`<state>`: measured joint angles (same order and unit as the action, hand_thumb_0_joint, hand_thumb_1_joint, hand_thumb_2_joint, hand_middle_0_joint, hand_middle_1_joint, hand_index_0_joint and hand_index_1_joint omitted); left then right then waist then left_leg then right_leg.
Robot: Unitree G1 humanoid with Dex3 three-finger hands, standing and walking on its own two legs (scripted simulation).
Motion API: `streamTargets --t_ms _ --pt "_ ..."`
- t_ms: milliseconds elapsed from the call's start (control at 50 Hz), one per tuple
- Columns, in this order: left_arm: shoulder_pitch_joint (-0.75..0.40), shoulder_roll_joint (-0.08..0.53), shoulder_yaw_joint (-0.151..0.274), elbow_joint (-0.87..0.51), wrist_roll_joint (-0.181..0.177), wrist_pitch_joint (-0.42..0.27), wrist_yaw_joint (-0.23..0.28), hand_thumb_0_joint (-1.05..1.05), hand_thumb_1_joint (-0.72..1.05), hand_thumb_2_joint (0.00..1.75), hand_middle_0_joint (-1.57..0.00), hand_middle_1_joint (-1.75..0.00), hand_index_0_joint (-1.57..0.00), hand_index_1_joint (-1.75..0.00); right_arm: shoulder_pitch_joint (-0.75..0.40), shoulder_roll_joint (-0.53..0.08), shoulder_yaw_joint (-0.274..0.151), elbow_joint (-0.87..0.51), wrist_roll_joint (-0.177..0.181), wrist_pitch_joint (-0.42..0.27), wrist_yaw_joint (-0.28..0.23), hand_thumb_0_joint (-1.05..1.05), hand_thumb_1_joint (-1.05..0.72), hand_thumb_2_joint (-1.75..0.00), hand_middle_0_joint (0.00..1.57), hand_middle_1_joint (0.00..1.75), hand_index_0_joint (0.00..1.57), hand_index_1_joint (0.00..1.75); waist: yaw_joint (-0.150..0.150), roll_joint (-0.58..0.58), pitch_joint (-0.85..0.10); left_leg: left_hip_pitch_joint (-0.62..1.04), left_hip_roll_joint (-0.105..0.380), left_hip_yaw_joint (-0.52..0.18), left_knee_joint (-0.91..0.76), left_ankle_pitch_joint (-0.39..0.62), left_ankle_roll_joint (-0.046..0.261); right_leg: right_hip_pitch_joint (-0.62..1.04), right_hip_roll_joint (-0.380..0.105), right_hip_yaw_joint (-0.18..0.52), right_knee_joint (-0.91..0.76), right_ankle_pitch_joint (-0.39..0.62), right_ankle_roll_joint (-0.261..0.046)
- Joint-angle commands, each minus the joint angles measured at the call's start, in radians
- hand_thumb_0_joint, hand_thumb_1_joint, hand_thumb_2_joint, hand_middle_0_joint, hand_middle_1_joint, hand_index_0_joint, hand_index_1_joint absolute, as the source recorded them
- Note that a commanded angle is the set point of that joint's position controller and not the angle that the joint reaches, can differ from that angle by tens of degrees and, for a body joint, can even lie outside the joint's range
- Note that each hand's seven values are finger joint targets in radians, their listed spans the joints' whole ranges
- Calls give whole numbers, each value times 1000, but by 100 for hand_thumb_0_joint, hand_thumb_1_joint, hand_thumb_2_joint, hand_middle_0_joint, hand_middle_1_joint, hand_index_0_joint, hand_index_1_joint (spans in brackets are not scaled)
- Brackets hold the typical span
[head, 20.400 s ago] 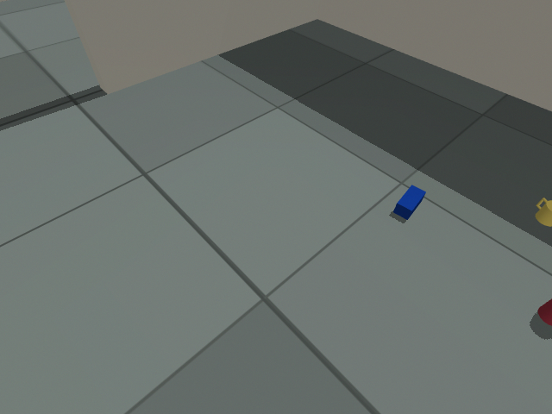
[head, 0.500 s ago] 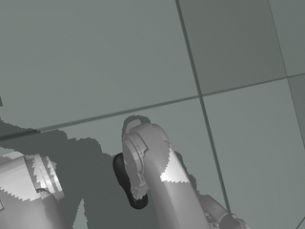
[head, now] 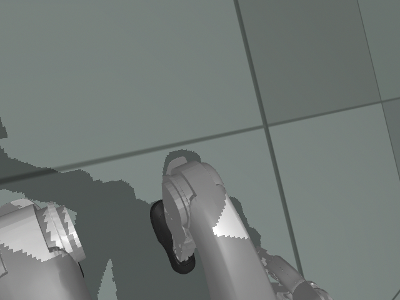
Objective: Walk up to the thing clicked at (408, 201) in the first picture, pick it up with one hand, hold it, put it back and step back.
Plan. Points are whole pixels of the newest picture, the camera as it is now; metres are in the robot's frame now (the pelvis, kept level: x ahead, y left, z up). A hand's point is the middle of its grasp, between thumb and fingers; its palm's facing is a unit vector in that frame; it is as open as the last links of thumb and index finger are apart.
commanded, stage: settle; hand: left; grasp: from above
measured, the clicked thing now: out of the picture +0.45 +0.35 -0.28
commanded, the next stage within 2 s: lift in 0.74 s
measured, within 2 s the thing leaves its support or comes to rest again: leaves its support in 0.20 s
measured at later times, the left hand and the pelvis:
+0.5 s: hand out of the picture +0.43 +0.37 -0.17, palm faces -0.42 -0.08 -0.90, open 10.5 cm; pelvis +0.00 +0.00 +0.01, yaw +3 degrees
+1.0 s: hand out of the picture +0.42 +0.36 -0.12, palm faces -0.44 -0.11 -0.89, open 10.5 cm; pelvis +0.00 -0.01 +0.04, yaw +6 degrees
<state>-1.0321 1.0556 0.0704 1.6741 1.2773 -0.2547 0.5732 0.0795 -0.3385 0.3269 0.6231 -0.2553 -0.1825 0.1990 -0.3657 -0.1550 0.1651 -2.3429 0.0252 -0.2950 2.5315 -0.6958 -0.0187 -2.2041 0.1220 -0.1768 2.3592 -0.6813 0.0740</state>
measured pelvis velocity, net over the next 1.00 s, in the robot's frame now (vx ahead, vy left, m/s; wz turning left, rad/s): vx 0.00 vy -0.01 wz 0.10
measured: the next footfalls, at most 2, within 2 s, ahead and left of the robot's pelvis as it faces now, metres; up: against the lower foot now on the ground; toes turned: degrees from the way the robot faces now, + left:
none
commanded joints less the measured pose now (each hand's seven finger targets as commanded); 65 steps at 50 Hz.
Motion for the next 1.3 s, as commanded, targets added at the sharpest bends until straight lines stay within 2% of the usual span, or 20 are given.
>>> streamTargets --t_ms 0,60,100,140,220,240,420,440,600,640,680,780,800,860,900,1020,1080,1100,1160,1280 --pt "-268 254 40 -195 -26 22 11 0 45 80 -85 -78 -87 -77 179 -340 -116 1 15 -1 -20 0 -92 -91 20 30 20 30 -16 573 -662 520 35 120 -255 197 17 321 6 -103 -208 254 -98" --pt "-239 238 44 -257 -31 23 1 0 48 78 -88 -75 -90 -74 166 -326 -125 -1 22 5 -19 0 -92 -91 20 30 20 30 15 607 -721 554 33 130 -257 238 12 339 8 -98 -200 286 -103" --pt "-221 247 75 -340 -34 22 -7 0 50 77 -88 -76 -90 -74 170 -321 -136 4 25 10 -17 0 -91 -90 20 30 20 30 41 661 -797 606 32 133 -261 293 7 353 5 -98 -189 323 -106" --pt "-202 242 95 -388 -36 26 -21 0 54 76 -91 -74 -93 -72 168 -326 -158 0 29 19 -13 0 -91 -90 20 30 20 30 53 697 -827 630 26 133 -270 319 0 331 -2 -103 -180 329 -112" --pt "-226 190 85 -483 -30 45 -48 0 60 72 -95 -69 -97 -68 187 -309 -197 13 51 30 -2 0 -91 -90 20 30 20 30 54 727 -833 646 22 147 -275 332 -2 287 -7 -89 -183 335 -118" --pt "-225 192 90 -525 -30 50 -53 0 61 77 -98 -70 -99 -69 189 -298 -199 9 55 34 1 0 -91 -90 20 30 20 30 70 742 -868 666 24 152 -285 332 1 297 -6 -81 -187 334 -117" --pt "-221 7 -12 -490 -74 103 -166 0 76 79 -108 -74 -110 -72 217 -263 -258 20 102 70 -2 0 -91 -90 20 30 20 30 73 579 -802 563 9 163 -343 181 23 227 -21 -53 -243 227 -114" --pt "-229 -24 -25 -493 -81 105 -182 0 75 80 -107 -75 -109 -73 232 -268 -263 21 104 73 -5 0 -91 -90 20 30 20 30 58 570 -793 560 3 163 -346 186 22 232 -25 -55 -246 231 -114" --pt "-249 27 -2 -564 -92 79 -282 0 74 86 -109 -76 -110 -75 253 -244 -271 -4 128 119 -40 0 -92 -91 20 30 20 30 92 496 -854 546 -10 191 -353 214 33 319 -30 -19 -286 235 -115" --pt "-262 81 39 -609 -84 68 -286 0 74 88 -108 -78 -109 -77 254 -250 -272 -14 130 134 -52 0 -91 -90 20 30 20 30 114 524 -902 581 -16 196 -355 244 29 324 -34 -18 -284 252 -117" --pt "-244 57 36 -613 -84 62 -291 0 74 87 -107 -79 -109 -77 255 -235 -274 -14 130 147 -58 0 -91 -90 20 30 20 30 117 537 -906 593 -15 206 -356 253 29 331 -36 -7 -287 257 -116" --pt "-245 101 78 -650 -74 47 -289 0 71 89 -104 -77 -105 -76 255 -235 -285 -20 135 173 -81 0 -91 -90 20 30 20 30 127 533 -916 593 -20 217 -371 228 31 323 -41 0 -308 225 -121" --pt "-242 92 67 -646 -71 48 -288 0 72 81 -106 -81 -109 -78 263 -230 -284 -21 134 173 -84 0 -94 -92 20 30 20 30 121 529 -897 589 -21 220 -375 228 31 329 -42 2 -320 225 -122" --pt "-230 101 81 -686 -82 56 -299 0 61 76 -95 -70 -98 -67 276 -216 -297 -20 139 184 -89 0 -89 -89 20 30 20 30 142 529 -985 614 -16 228 -395 235 37 386 -41 21 -334 233 -113" --pt "-207 83 72 -693 -101 71 -316 0 70 78 -101 -77 -104 -73 281 -215 -307 -16 146 189 -92 0 -92 -91 20 30 20 30 152 537 -999 642 -16 232 -413 243 37 387 -44 24 -347 237 -114" --pt "-144 23 44 -737 -144 106 -384 0 70 83 -102 -78 -104 -75 289 -211 -341 -12 168 210 -106 0 -92 -91 20 30 20 30 177 544 -962 677 -23 228 -498 186 33 346 -52 19 -377 177 -126" --pt "-138 31 51 -817 -153 107 -410 0 72 80 -102 -76 -105 -73 285 -205 -359 -18 186 222 -115 0 -91 -90 20 30 20 30 194 538 -1007 731 -25 229 -528 211 37 357 -58 34 -396 199 -125" --pt "-114 -2 34 -819 -166 107 -420 0 71 79 -102 -75 -105 -72 286 -191 -359 -12 191 223 -115 0 -91 -90 20 30 20 30 196 535 -999 746 -22 224 -545 227 38 362 -60 37 -395 214 -120" --pt "-104 -13 33 -873 -188 103 -438 0 74 82 -104 -78 -107 -74 289 -175 -369 -16 202 227 -121 0 -91 -90 20 30 20 30 200 479 -1012 750 -22 236 -564 223 50 402 -60 55 -443 218 -113" --pt "-60 -64 10 -976 -222 88 -467 0 67 84 -99 -77 -101 -75 272 -157 -385 -33 221 229 -138 0 -91 -90 20 30 20 30 214 467 -1017 825 -15 215 -679 151 50 452 -64 62 -506 181 -109"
